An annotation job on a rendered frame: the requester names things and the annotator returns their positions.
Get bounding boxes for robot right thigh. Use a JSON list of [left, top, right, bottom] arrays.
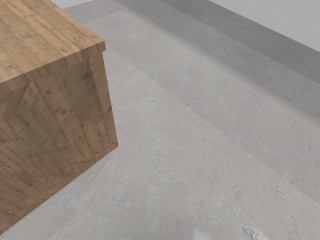
[[184, 229, 214, 240]]

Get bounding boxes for right robot hand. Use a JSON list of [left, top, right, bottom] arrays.
[[242, 225, 270, 240]]

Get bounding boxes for table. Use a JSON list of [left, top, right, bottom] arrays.
[[0, 0, 119, 235]]

